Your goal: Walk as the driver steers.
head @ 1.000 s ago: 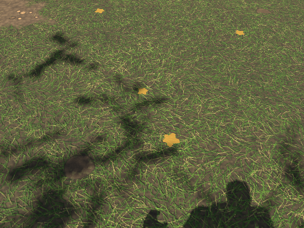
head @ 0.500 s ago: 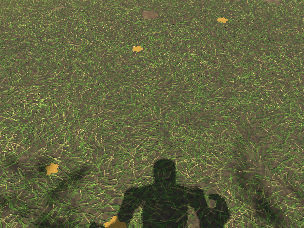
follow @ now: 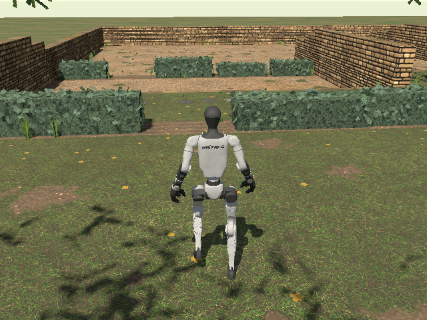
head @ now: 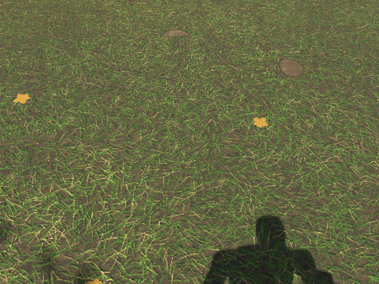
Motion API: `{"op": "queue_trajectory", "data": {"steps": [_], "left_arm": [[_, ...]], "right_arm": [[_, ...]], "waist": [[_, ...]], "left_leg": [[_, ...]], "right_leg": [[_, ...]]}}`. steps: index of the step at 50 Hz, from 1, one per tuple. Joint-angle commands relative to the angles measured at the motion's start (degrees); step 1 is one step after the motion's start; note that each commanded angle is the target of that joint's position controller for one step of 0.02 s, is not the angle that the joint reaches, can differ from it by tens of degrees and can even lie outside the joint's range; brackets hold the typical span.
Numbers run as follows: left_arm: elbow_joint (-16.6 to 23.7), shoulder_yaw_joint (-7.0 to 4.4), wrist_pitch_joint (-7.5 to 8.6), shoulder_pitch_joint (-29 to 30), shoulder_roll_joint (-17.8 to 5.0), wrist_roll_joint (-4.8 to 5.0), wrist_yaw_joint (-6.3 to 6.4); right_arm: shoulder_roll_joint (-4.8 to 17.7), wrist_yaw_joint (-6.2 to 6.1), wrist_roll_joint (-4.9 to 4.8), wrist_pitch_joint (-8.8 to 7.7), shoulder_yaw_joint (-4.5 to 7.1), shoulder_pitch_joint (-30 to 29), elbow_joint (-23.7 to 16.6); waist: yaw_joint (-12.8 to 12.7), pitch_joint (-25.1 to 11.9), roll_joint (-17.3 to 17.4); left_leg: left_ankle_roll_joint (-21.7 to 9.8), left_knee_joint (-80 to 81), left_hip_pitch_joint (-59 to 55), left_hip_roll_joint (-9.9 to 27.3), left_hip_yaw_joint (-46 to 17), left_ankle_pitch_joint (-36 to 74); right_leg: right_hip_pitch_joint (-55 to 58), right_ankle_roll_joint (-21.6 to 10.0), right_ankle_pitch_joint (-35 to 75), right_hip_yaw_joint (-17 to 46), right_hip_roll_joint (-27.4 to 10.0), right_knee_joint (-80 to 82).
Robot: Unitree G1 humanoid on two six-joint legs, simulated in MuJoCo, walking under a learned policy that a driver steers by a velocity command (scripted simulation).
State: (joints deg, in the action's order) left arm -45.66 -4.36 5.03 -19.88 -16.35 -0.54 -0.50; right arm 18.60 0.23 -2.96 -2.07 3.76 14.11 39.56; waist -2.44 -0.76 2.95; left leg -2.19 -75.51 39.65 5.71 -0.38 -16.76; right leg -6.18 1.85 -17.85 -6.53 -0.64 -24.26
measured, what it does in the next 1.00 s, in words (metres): walks ahead: left foot, then right foot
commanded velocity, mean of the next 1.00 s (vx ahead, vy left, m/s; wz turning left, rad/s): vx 1.00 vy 0.00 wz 0.11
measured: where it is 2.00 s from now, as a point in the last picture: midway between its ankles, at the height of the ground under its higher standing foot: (177, 88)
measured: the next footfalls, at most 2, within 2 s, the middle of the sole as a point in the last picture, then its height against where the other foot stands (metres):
left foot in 0.22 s outside the picture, level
right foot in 0.72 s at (167, 196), level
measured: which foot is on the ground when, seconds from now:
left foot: up 0.00-0.20, down 0.22-0.72, up 0.74-1.00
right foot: down 0.00-0.20, up 0.22-0.70, down 0.72-1.00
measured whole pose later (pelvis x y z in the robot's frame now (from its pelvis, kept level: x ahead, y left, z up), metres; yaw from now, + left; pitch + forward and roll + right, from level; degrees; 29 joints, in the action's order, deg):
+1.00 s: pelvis +0.91 +0.20 +0.01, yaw +5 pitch +0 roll +0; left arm -45.2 -2.3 4.1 -29.0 -13.3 1.7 -1.0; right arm 15.1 0.2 1.8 -8.4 0.1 0.4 33.0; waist -5.3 2.4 0.9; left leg 1.5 -45.9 40.3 4.3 -10.1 -4.3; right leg -2.8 -8.8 -14.8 10.5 11.4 -19.8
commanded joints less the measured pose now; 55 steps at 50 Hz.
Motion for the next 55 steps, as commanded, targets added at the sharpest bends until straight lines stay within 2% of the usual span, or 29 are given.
{"op": "queue_trajectory", "data": {"steps": [1,5,7,9,10,11,12,13,14,15,16,18,20,24,26,30,33,35,36,37,38,39,40,41,43,45,49,51,55], "left_arm": [[4.3,-0.26,1.78,9.7,-2.8,0.29,0.43],[3.2,-1.56,2.13,8.0,-8.5,0.6,1.17],[2.7,-2.21,1.55,5.8,-12.2,0.47,0.98],[3.0,-3.08,-0.11,5.0,-15.9,0.83,0.96],[3.8,-3.37,-0.75,6.1,-16.9,1.12,0.95],[4.7,-2.97,-0.54,8.1,-16.0,1.14,1.09],[5.0,0.21,0.71,6.3,-4.7,-0.25,0.66],[10.6,2.19,3.45,-0.7,-1.4,1.34,0.06],[11.5,1.18,5.36,6.7,-9.1,2.06,-0.11],[12.9,1.06,5.88,11.8,-9.4,3.2,0.1],[12.1,1.44,5.81,12.5,-8.0,2.07,0.7],[10.8,1.0,4.19,9.5,-7.8,0.57,0.74],[9.0,1.1,2.31,7.5,-6.5,0.36,0.57],[12.4,3.3,1.67,19.8,-1.3,-0.46,-0.09],[12.8,3.62,2.22,23.6,-0.7,0.34,-0.85],[15.0,2.47,2.62,29.5,-3.2,2.99,-2.79],[15.3,0.86,2.73,24.3,-6.0,3.43,-4.03],[11.0,-1.2,0.94,5.6,-10.0,4.15,-3.14],[6.9,-2.01,-0.12,-11.0,-11.8,3.72,-2.3],[3.7,-1.25,-0.6,-15.6,-12.5,2.81,-2.2],[5.8,-1.59,0.07,-12.3,-12.4,1.3,-2.09],[6.9,-1.5,0.1,-10.1,-8.3,0.35,-1.26],[7.4,-0.91,0.5,-7.0,-7.2,-0.2,-1.38],[7.5,-0.67,1.05,-4.2,-6.8,0.0,-2.14],[8.5,-0.49,1.17,0.5,-6.6,0.53,-2.01],[7.8,-0.08,0.87,0.3,-5.3,2.08,-1.51],[5.8,-0.28,0.15,-3.1,-5.7,2.66,0.32],[4.3,-0.65,-0.25,-6.0,-6.2,3.03,0.4],[2.3,-0.74,-1.26,-7.7,-4.9,3.53,1.19]], "right_arm": [[-2.6,1.23,0.86,0.73,-1.39,-0.4,-5.8],[-0.5,3.36,1.52,0.03,-1.35,-8.2,-7.4],[1.7,3.93,1.12,-0.17,-0.43,-9.2,-8.1],[6.0,3.84,-0.06,0.4,1.44,-3.4,-7.7],[9.3,3.61,-0.14,0.96,3.1,6.2,-5.6],[13.3,2.78,0.2,1.76,5.42,19.9,-1.4],[15.0,1.99,-0.12,2.31,5.03,19.7,1.1],[17.3,2.38,1.53,0.48,4.21,13.6,-3.6],[12.2,2.52,1.78,-0.63,3.71,13.4,-5.3],[11.4,2.57,2.22,-1.91,3.49,13.1,-4.7],[10.7,2.85,2.48,-2.94,3.17,9.4,-4.8],[8.7,2.37,3.38,-3.66,2.45,3.4,-6.0],[4.1,1.44,2.48,-3.64,0.83,2.1,-4.7],[2.7,-0.44,2.43,-3.84,-0.07,6.2,-1.5],[3.9,-0.3,2.34,-4.52,-0.01,8.9,0.2],[4.4,-0.18,2.9,-4.23,-0.12,13.3,4.8],[7.5,-1.07,5.03,-3.09,0.38,11.1,5.3],[9.3,-1.81,7.3,-1.93,1.01,6.0,4.0],[10.7,-2.13,7.08,-1.62,1.35,-1.1,1.7],[0.1,-1.22,8.15,-2.8,-1.26,4.0,0.5],[0.3,0.37,2.2,-5.49,-2.72,8.5,-2.5],[5.3,1.1,0.94,-7.24,-1.99,1.8,-3.1],[5.6,1.21,0.89,-8.05,-2.12,-3.7,-5.1],[3.9,0.92,2.54,-8.37,-2.33,-6.6,-5.4],[3.2,0.48,4.09,-7.72,-2.03,-4.3,-5.0],[3.0,-0.13,4.41,-6.78,-1.87,-4.3,-5.5],[-1.2,-0.14,5.1,-6.76,-3.05,-18.0,-11.0],[-1.0,0.06,4.21,-7.0,-2.36,-20.3,-12.1],[3.7,-0.42,1.16,-7.38,0.3,-22.2,-13.9]], "waist": [[5.1,7.3,-6.6],[3.1,8.7,-0.9],[3.7,6.8,-3.2],[8.6,1.8,-8.7],[13.8,-3.0,-10.3],[20.4,-8.4,-7.4],[14.5,-3.1,10.1],[4.9,-16.4,22.2],[10.0,-15.6,9.2],[8.8,-7.4,2.2],[5.3,-3.3,-7.2],[0.6,-0.1,-6.0],[-0.7,2.6,-4.9],[5.5,7.4,-2.2],[8.6,7.7,-1.7],[10.5,10.4,-1.6],[5.2,2.7,3.0],[-4.9,-6.8,6.8],[-14.0,-11.2,2.5],[-7.9,-14.5,-19.7],[-3.9,-21.7,-26.3],[-6.7,-14.9,-13.4],[-4.3,-7.9,-3.9],[-1.3,-2.0,4.3],[3.8,1.9,2.1],[5.0,4.2,0.0],[-0.2,7.9,-4.0],[-2.3,5.6,-5.7],[-1.5,4.0,-8.4]], "left_leg": [[0.4,4.9,9.4,6.3,-6.4,7.1],[-2.0,24.8,-1.3,2.4,2.2,23.3],[-4.0,29.3,-7.7,-2.3,7.2,22.6],[-6.1,28.8,-15.5,-7.5,11.1,13.5],[-7.8,28.9,-27.7,-9.5,11.2,9.6],[-10.3,33.0,-48.5,-9.6,6.9,11.9],[-12.6,34.4,-55.0,-3.6,-7.2,11.4],[-25.5,50.9,-67.0,6.9,-44.4,-12.0],[-21.4,60.4,-64.1,8.6,-51.2,-22.5],[-19.3,63.0,-55.5,7.9,-49.4,-21.1],[-17.6,62.5,-45.8,6.4,-45.5,-15.5],[-17.7,61.3,-32.3,1.8,-36.7,-5.1],[-16.3,62.7,-26.6,0.6,-26.7,0.3],[-11.9,64.6,-19.7,-4.6,-10.5,13.3],[-10.5,68.7,-19.3,-3.2,-8.5,10.1],[-6.9,68.9,-38.4,1.6,-4.4,21.8],[-2.9,58.1,-50.8,3.4,-0.6,63.2],[-1.8,38.2,-50.8,4.6,0.7,87.4],[-0.6,16.4,-38.2,2.4,3.0,81.8],[1.9,-9.0,-10.9,-7.7,-0.4,3.3],[3.4,-19.2,6.9,-13.2,-7.9,-14.6],[-0.7,-13.5,9.2,-8.7,-10.7,-5.9],[-1.8,-7.6,7.3,-6.9,-10.1,-2.3],[-2.2,-2.2,3.8,-5.9,-9.4,-1.6],[-0.3,4.7,-1.4,-3.9,-9.5,-0.4],[2.1,11.6,-2.1,-2.4,-7.7,-0.2],[5.0,34.5,-12.2,-5.6,-2.4,18.8],[5.2,41.0,-21.0,-8.2,-2.3,27.6],[4.6,50.5,-22.6,-8.6,-6.0,22.8]], "right_leg": [[-2.5,-9.7,15.3,7.8,-16.4,16.1],[-2.1,-6.6,19.8,-4.9,-11.6,19.5],[3.9,-5.8,43.0,-6.8,-12.1,15.5],[10.5,-5.4,72.2,-7.5,-13.5,1.2],[7.6,-5.5,79.1,-6.9,-14.0,-12.0],[-4.0,-4.1,71.8,-5.9,-12.0,-31.2],[-22.0,-1.5,-3.2,-3.3,-1.2,-57.4],[-39.8,-1.6,-17.1,9.7,6.2,-71.3],[-42.0,-4.4,-9.0,15.8,2.1,-66.1],[-42.4,-5.3,-5.3,14.7,1.1,-60.9],[-38.3,-5.1,-2.2,15.3,-1.3,-55.5],[-30.3,-3.4,-0.1,16.8,-3.4,-49.0],[-28.7,-1.6,1.1,14.1,-6.4,-41.2],[-26.9,-0.1,26.2,7.5,-6.1,-21.7],[-21.6,-1.3,37.0,5.0,-4.4,-13.9],[-30.3,-4.8,33.8,4.6,-1.4,-4.2],[-26.5,-7.7,25.1,-0.2,4.6,-6.4],[-11.0,-9.9,18.0,-0.7,6.3,-12.2],[7.8,-12.0,20.6,4.7,2.8,-9.2],[29.7,-17.5,11.5,18.4,-3.2,-17.9],[39.8,-28.3,-18.6,56.7,-15.4,2.0],[34.4,-23.7,-24.6,57.8,-13.8,9.4],[24.1,-21.4,-17.3,52.6,-12.5,10.4],[13.3,-20.4,-9.5,48.4,-9.6,11.7],[2.3,-21.1,1.4,40.1,-4.4,13.1],[-4.0,-20.7,7.4,35.1,-2.2,13.4],[-19.0,-16.8,15.2,27.8,3.3,13.7],[-20.8,-14.5,12.8,29.4,3.0,13.5],[-5.4,-12.0,18.2,34.4,0.8,5.0]]}}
